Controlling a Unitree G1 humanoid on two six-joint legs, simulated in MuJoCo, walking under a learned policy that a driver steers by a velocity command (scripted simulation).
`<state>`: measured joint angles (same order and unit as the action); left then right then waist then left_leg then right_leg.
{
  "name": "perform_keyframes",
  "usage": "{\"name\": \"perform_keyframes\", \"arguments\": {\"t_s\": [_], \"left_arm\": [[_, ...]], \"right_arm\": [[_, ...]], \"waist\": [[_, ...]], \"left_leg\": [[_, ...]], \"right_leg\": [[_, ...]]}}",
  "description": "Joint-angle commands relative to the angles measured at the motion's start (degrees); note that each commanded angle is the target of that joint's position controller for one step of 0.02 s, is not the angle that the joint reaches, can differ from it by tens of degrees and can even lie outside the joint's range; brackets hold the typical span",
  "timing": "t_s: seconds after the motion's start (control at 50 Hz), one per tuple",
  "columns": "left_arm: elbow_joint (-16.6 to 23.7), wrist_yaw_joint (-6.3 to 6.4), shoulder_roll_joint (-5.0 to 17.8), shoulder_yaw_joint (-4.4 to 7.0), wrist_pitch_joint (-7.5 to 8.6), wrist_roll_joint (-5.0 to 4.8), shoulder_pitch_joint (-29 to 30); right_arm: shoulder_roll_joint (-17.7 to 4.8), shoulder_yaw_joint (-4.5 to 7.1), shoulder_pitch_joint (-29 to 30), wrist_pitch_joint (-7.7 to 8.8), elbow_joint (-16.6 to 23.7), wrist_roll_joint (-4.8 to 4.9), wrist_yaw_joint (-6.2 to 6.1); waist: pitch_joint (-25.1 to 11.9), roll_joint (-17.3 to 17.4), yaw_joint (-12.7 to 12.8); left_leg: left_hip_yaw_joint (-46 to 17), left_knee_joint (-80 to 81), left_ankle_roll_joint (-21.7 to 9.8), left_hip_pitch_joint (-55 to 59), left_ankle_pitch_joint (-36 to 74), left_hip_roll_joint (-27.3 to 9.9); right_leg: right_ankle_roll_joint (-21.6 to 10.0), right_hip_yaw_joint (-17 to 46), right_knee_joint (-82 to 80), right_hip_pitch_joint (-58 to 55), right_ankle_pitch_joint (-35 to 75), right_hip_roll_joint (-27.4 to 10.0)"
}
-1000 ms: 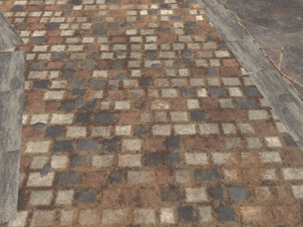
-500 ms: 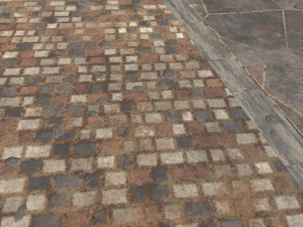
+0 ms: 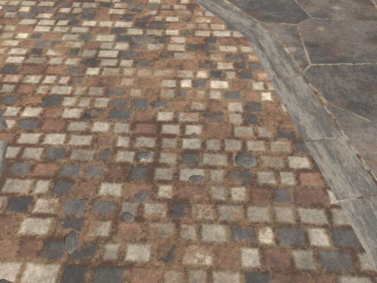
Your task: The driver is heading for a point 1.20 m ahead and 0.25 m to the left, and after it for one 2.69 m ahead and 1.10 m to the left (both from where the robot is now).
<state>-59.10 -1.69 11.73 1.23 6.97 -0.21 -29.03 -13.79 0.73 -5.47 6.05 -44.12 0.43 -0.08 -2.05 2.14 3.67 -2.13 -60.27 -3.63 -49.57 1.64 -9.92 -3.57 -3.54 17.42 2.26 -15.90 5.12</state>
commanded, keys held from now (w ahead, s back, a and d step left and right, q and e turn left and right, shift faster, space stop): w+shift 0.56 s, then w+q+shift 0.44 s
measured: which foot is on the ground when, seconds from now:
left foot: up 0.00-0.18, down 0.20-0.74, up 0.76-1.00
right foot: down 0.00-0.20, up 0.22-0.70, down 0.72-1.00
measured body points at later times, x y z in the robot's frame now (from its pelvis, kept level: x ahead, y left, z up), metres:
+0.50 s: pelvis +0.46 +0.05 +0.00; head +0.46 +0.05 +0.45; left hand +0.66 +0.29 -0.08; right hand +0.40 -0.19 -0.14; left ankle +0.40 +0.13 -0.74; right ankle +0.62 -0.13 -0.65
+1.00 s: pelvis +0.92 +0.02 +0.00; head +0.91 +0.03 +0.45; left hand +0.82 +0.29 -0.14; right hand +1.16 -0.19 -0.08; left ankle +1.01 +0.20 -0.64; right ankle +0.88 -0.10 -0.74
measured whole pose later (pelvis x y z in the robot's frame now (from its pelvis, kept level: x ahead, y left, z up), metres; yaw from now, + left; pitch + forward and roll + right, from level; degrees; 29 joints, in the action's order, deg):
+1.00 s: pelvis +0.92 +0.02 +0.00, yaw +17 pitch -2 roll -4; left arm -54.7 -1.2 16.8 4.6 6.5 0.9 -23.1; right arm -17.5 4.1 -10.1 1.5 -41.6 2.4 0.3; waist 0.7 2.5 4.3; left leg -1.9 -68.5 -4.5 -45.9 -6.1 -9.3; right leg -0.5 -12.9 19.3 0.3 -17.0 1.6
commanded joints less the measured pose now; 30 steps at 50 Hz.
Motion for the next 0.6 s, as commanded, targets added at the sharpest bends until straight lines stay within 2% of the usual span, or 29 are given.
{"name": "perform_keyframes", "arguments": {"t_s": [0.02,0.06,0.1,0.12,0.14,0.16,0.18,0.2,0.22,0.24,0.26,0.28,0.3,0.32,0.34,0.36,0.4,0.44,0.48,0.52,0.54,0.6], "left_arm": [[5.07,1.39,7.77,0.73,1.81,-0.87,3.79],[4.37,1.94,9.11,0.81,1.28,-1.27,0.73],[3.87,2.26,9.82,0.97,0.08,-1.19,-1.28],[3.89,2.34,10.34,1.12,-0.55,-0.95,-1.43],[4.09,2.33,11.27,1.34,-1.09,-0.30,-1.06],[4.13,2.31,12.40,1.67,-1.68,0.71,-0.70],[4.12,2.22,13.27,1.93,-2.47,2.03,0.17],[4.80,2.17,13.13,1.81,-3.19,2.67,2.95],[7.17,2.19,9.48,0.55,-2.84,3.19,3.50],[6.81,0.30,-2.96,-2.43,-0.65,0.64,-7.67],[7.29,0.45,6.02,-0.70,1.28,-2.62,-0.57],[10.44,0.63,9.27,0.20,2.11,-4.25,8.48],[12.59,0.98,8.20,-0.30,2.60,-3.29,13.99],[13.23,0.96,6.68,-0.17,2.51,-2.26,15.29],[13.18,0.66,5.71,-0.16,1.60,-1.87,13.11],[12.75,0.58,4.80,-0.12,0.58,-1.76,11.68],[13.20,0.93,3.79,-0.38,-0.98,-1.43,12.24],[15.17,1.38,4.54,-0.55,-1.38,-0.45,17.70],[17.24,1.32,5.41,-0.43,-0.90,0.15,24.01],[18.86,0.59,4.56,-0.78,-0.10,-0.04,29.61],[19.64,0.14,4.27,-0.91,0.29,-0.41,32.12],[22.60,-1.09,5.16,-0.53,0.97,-1.20,37.86]], "right_arm": [[-1.81,-0.04,5.08,1.15,3.73,0.23,0.81],[-1.76,-0.17,9.96,1.66,5.35,1.07,1.86],[-2.04,-0.10,13.54,2.03,7.06,1.42,3.05],[-2.52,0.10,13.98,2.21,7.76,1.48,3.62],[-3.78,0.66,12.61,2.27,8.08,1.56,3.88],[-5.64,1.49,8.98,2.03,7.79,1.83,3.69],[-8.25,2.69,1.63,1.61,6.61,2.43,3.27],[-11.01,4.04,-11.52,0.95,3.29,2.69,2.53],[-15.67,5.02,-24.66,0.01,-0.15,1.69,1.44],[-17.60,5.65,-27.64,0.52,-2.29,0.27,2.49],[-10.23,4.28,-28.37,0.92,-3.30,-0.27,2.17],[-7.38,3.56,-23.78,1.19,-3.43,-0.43,2.07],[-6.38,3.11,-19.01,1.56,-2.84,-0.90,2.50],[-5.24,2.81,-15.45,2.03,-2.85,-1.64,2.98],[-3.29,2.17,-13.08,2.31,-2.98,-2.26,3.16],[-2.05,1.81,-11.67,2.22,-3.31,-1.69,3.32],[-2.80,1.74,-11.84,2.18,-4.48,-0.12,3.12],[-4.77,2.01,-14.03,2.35,-5.29,-0.21,2.40],[-5.22,1.94,-16.69,2.31,-5.91,-0.32,1.54],[-5.50,1.70,-20.21,2.44,-6.63,0.18,0.79],[-6.00,1.67,-22.09,2.49,-7.10,0.51,0.53],[-6.89,1.73,-25.89,1.62,-8.55,1.03,0.05]], "waist": [[9.85,-1.67,-1.88],[11.61,-1.61,-0.26],[12.99,-2.09,0.48],[12.64,-2.96,-0.05],[10.65,-4.66,-1.54],[6.96,-7.27,-4.03],[1.69,-10.28,-8.48],[-5.12,-11.74,-15.45],[-15.21,-4.80,-18.46],[-25.51,19.49,-9.58],[-21.44,15.02,-13.26],[-10.99,10.16,-12.67],[-6.35,-0.68,-10.62],[-2.56,-4.18,-7.34],[-1.80,-2.96,-4.02],[-0.05,-1.93,-2.24],[4.38,-0.68,-0.55],[8.12,-1.27,-1.81],[9.87,-1.50,-3.92],[10.17,-1.89,-6.18],[10.60,-1.97,-7.18],[12.49,-1.24,-8.20]], "left_leg": [[2.93,14.96,0.89,9.74,13.34,1.37],[3.51,23.70,0.81,10.72,15.02,3.05],[3.83,29.84,0.19,8.44,12.18,4.43],[4.48,31.74,-0.44,8.44,9.32,5.61],[5.69,31.93,-1.37,10.71,5.49,7.62],[6.81,30.32,-2.44,14.80,1.09,9.77],[7.73,28.20,-3.95,21.75,-3.65,11.84],[7.93,27.53,-5.59,37.61,-5.06,12.38],[-7.03,22.73,-7.64,61.01,-15.01,1.00],[-41.52,35.67,-17.93,80.47,-46.99,-10.80],[-48.71,45.83,-13.75,78.83,-49.52,-9.31],[-38.19,45.36,-11.31,71.18,-40.04,-8.36],[-31.32,46.30,-10.34,60.68,-29.42,-6.41],[-25.80,47.08,-10.54,51.44,-23.94,-4.36],[-22.29,48.11,-10.52,45.85,-22.48,-2.62],[-19.26,49.48,-10.74,42.31,-21.46,-1.60],[-14.44,52.63,-10.62,36.48,-20.05,-0.90],[-10.73,54.69,-10.65,35.04,-14.36,-0.22],[-5.89,55.63,-9.58,34.60,-7.83,1.72],[-1.83,56.97,-8.12,34.51,-4.57,3.37],[-1.11,58.27,-7.85,35.13,-4.55,3.08],[-1.68,58.01,-7.21,43.93,-1.26,0.46]], "right_leg": [[-8.10,6.92,-14.88,14.68,9.24,-12.67],[-7.71,6.03,-16.39,8.12,10.63,-14.38],[-7.24,5.19,-15.02,-1.39,15.07,-16.48],[-6.85,4.76,-12.91,-5.84,21.90,-17.49],[-6.29,4.44,-9.17,-9.66,34.79,-18.34],[-5.68,4.33,-3.55,-13.23,49.75,-19.02],[-5.28,3.82,5.91,-15.71,63.45,-19.04],[-3.94,1.88,21.70,-9.84,68.12,-17.48],[-3.40,2.35,43.51,8.52,50.28,-14.44],[-0.93,9.77,64.02,32.35,-6.96,-1.45],[-3.68,14.26,67.85,38.11,-8.69,-3.26],[-4.88,12.41,68.40,42.64,-5.90,-6.16],[-5.21,11.81,65.32,40.49,-2.52,-8.38],[-4.94,11.48,61.89,38.36,0.59,-10.31],[-4.65,12.07,60.08,35.14,2.33,-12.48],[-4.00,11.49,58.31,34.40,2.45,-13.47],[-2.31,10.05,54.20,36.50,2.70,-15.47],[-0.29,8.50,48.44,41.88,9.61,-16.31],[1.13,6.25,38.26,42.64,18.48,-15.47],[1.26,2.90,28.02,38.05,28.42,-13.31],[1.20,2.06,23.44,35.28,31.81,-12.19],[0.89,3.05,13.51,33.90,31.65,-9.93]]}}
Velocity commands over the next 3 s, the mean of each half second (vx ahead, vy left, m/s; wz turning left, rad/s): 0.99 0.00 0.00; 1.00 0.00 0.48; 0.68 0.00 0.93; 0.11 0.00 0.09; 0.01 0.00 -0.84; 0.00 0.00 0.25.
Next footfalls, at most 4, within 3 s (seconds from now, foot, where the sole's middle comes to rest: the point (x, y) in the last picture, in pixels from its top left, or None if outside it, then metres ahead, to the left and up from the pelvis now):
0.20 left None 0.44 0.13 -0.78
0.72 right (232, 198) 0.92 -0.10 -0.78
1.20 left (164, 136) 1.27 0.23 -0.78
1.64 right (163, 99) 1.55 0.27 -0.78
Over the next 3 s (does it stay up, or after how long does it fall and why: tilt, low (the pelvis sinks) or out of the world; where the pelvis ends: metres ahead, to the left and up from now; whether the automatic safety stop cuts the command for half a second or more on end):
stays up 1.48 0.23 0.00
